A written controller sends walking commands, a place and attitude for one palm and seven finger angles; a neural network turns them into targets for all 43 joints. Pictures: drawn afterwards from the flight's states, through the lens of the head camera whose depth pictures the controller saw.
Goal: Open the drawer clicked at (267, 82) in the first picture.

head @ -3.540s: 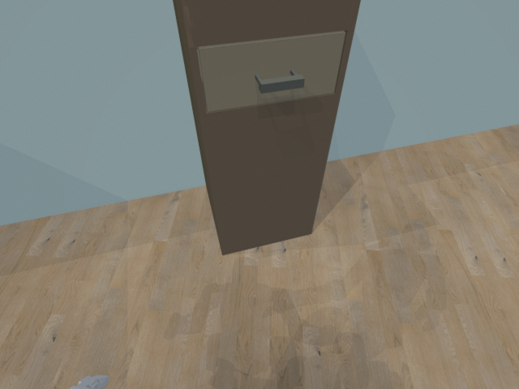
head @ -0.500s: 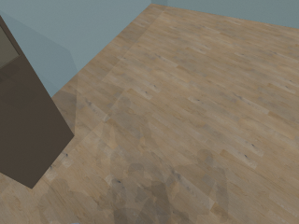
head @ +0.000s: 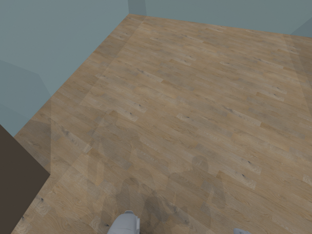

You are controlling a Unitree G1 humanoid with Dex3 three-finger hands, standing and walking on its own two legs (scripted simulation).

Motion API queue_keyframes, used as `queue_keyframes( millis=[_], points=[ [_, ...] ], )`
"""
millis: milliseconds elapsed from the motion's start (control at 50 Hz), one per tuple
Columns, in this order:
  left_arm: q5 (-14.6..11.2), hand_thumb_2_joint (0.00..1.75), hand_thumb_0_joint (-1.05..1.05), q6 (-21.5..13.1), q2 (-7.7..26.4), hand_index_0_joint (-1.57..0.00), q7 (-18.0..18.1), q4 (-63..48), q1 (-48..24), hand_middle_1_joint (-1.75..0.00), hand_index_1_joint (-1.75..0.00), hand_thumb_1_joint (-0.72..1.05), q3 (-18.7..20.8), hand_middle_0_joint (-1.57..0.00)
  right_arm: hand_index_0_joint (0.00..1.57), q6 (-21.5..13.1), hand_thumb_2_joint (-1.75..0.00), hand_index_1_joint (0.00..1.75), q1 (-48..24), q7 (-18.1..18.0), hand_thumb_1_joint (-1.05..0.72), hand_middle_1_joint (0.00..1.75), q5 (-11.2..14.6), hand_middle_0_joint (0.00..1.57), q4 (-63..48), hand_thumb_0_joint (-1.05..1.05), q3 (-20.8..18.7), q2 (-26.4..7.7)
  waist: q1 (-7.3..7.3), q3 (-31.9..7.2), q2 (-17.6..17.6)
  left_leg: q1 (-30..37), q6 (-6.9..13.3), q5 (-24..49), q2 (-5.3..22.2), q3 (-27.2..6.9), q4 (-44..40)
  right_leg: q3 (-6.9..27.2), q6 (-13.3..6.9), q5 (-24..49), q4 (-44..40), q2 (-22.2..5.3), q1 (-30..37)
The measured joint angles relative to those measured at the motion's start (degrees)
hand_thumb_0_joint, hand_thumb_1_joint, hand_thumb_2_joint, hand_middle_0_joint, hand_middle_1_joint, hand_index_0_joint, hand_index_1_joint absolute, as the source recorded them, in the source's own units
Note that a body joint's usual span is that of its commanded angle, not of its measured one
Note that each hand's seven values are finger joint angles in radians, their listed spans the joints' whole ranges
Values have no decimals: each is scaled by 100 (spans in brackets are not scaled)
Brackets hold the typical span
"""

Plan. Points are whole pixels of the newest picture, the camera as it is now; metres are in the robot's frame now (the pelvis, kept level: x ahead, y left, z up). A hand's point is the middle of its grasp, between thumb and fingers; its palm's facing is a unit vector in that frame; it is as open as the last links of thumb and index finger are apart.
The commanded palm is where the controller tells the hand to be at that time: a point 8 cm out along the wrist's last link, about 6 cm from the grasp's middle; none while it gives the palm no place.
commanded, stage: walk to a spot facing it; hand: left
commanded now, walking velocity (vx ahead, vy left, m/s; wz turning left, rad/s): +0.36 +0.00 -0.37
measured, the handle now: out of the picture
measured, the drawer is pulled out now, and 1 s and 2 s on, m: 0.00 0.00 0.00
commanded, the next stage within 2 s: turn to face it in 0.82 s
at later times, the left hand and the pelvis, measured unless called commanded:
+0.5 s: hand (98, 172) +0.32 +0.25 -0.16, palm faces -0.19 -0.97 -0.16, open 7.4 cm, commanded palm none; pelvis +0.19 +0.08 +0.01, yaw -16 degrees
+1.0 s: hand (148, 127) +0.54 +0.10 -0.16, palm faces -0.47 -0.85 -0.23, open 7.2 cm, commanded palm none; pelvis +0.37 -0.02 +0.00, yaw -31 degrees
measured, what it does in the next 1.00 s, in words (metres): walks ahead, turning right: left foot, then right foot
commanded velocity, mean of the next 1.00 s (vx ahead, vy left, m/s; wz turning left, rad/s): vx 0.21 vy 0.00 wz -0.44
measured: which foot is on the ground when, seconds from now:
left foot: up 0.00-0.08, down 0.10-0.80, up 0.82-1.00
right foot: down 0.00-0.10, up 0.12-0.80, down 0.82-1.00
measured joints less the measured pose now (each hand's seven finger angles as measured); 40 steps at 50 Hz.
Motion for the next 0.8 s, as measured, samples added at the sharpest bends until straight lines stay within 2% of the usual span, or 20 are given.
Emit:
queue_keyframes(
  millis=[40,80,100,140,180,200,240,320,400,480,560,640,720,760,800],
  points=[
    [9,90,0,20,21,-21,21,90,104,-30,-30,90,13,-20,20,-58,-90,30,-141,4,-91,30,20,20,-66,1,45,88,70,48,-86,266,110,-154,-121,59,-593,115,81,-212,92,-49,109],
    [-4,90,0,38,56,-21,20,185,203,-30,-30,90,46,-20,20,-197,-90,30,-222,-23,-91,30,24,20,-154,1,109,174,77,81,-196,733,229,-105,-292,137,-1318,235,153,-587,584,-112,62],
    [-29,90,0,64,71,-21,8,242,213,-30,-30,90,82,-20,20,-294,-90,30,-249,-54,-91,30,7,20,-187,1,136,217,38,111,-244,881,387,-65,-335,176,-1423,244,146,-805,1236,-117,-151],
    [-83,90,0,166,133,-20,-33,304,41,-30,-30,90,146,-20,20,-415,-90,30,-249,-111,-91,30,-6,20,-205,1,196,299,37,218,-347,973,684,-275,-330,377,-1098,164,80,-914,3338,-116,-970],
    [-74,90,0,230,216,-20,-70,273,-154,-30,-30,90,193,-20,20,-417,-90,30,-116,-160,-91,30,7,20,-139,0,231,369,23,217,-389,1308,795,-416,-311,578,-1230,-66,51,-542,4885,-191,-1770],
    [-50,90,1,250,267,-20,-103,228,-270,-30,-30,90,225,-20,20,-417,-90,30,-9,-187,-91,30,7,20,-89,0,232,401,-6,192,-398,1496,803,-398,-321,648,-1411,-225,62,-286,5314,-282,-2121],
    [-6,90,1,292,367,-20,-153,76,-527,-30,-30,91,290,-20,20,-442,-90,30,253,-235,-91,30,10,20,48,0,221,453,-52,135,-401,1850,811,-342,-359,751,-1816,-455,99,158,5652,-461,-2713],
    [27,90,0,357,455,-20,-180,-291,-930,-30,-30,91,409,-20,21,-502,-90,30,721,-364,-95,30,73,20,255,-2,21,324,-123,-37,-382,2370,860,-307,-443,1008,-2434,-520,200,832,5610,-681,-3620],
    [52,90,0,443,489,-20,-214,-491,-1253,-30,-30,91,488,-20,20,-493,-90,30,1144,-365,-94,30,71,20,451,-1,-1,220,-215,-153,-393,2748,883,-415,-539,1263,-2779,-474,320,1396,5461,-835,-4157],
    [47,90,0,525,464,-20,-245,-556,-1476,-30,-30,91,493,-19,20,-498,-90,30,1524,-372,-93,30,79,20,603,0,46,268,-340,-165,-378,3078,848,-610,-579,1501,-2961,-494,402,1602,5182,-902,-4341],
    [45,90,0,587,381,-20,-280,-560,-1670,-30,-30,91,434,-19,20,-500,-90,30,1836,-368,-92,30,52,20,730,0,114,401,-485,-75,-320,3401,777,-847,-535,1720,-3060,-710,415,1513,4550,-935,-4233],
    [42,90,0,605,267,-20,-311,-572,-1925,-30,-30,91,347,-19,20,-481,-90,30,2088,-356,-91,30,-1,20,837,0,182,558,-651,95,-277,3716,650,-1113,-444,1928,-3099,-1024,322,1259,3739,-887,-3976],
    [33,90,0,549,125,-20,-322,-652,-2227,-30,-30,91,251,-20,20,-408,-90,30,2267,-334,-91,30,-29,20,932,0,207,659,-763,292,-186,3982,448,-1452,-269,2168,-2996,-1389,106,832,2886,-647,-3636],
    [37,90,0,456,80,-20,-324,-718,-2328,-30,-30,91,215,-20,20,-355,-90,30,2333,-310,-91,30,-22,20,968,0,201,687,-768,365,-144,4014,329,-1686,-97,2293,-2645,-1573,-44,625,2468,-430,-3377],
    [45,90,0,299,95,-20,-326,-773,-2323,-30,-30,91,179,-20,20,-281,-90,30,2429,-267,-91,30,22,20,979,1,191,725,-717,366,-214,3789,219,-1819,149,2314,-1582,-1714,-209,856,1866,-268,-2883]
  ],
)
